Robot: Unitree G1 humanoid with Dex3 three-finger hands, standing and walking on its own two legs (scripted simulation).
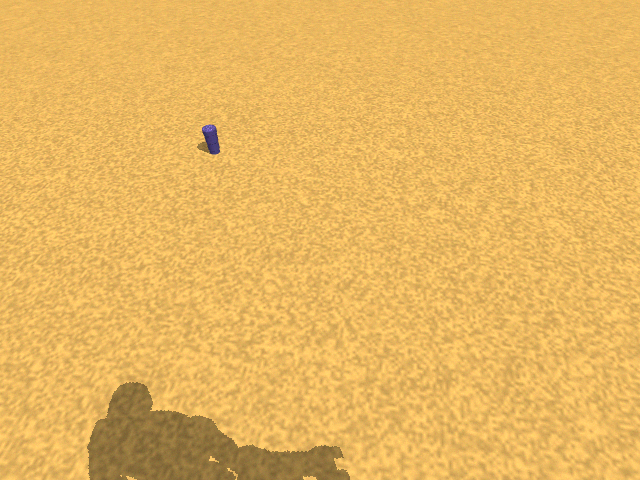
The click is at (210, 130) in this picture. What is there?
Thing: tapered cup
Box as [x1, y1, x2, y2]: [202, 125, 219, 154]
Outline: 205,125 202,128 202,131 210,153 217,153 219,151 219,146 215,126
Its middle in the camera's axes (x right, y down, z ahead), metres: -0.57 -0.56 +2.07
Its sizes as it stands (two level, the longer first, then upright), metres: 0.072 0.072 0.143
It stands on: the floor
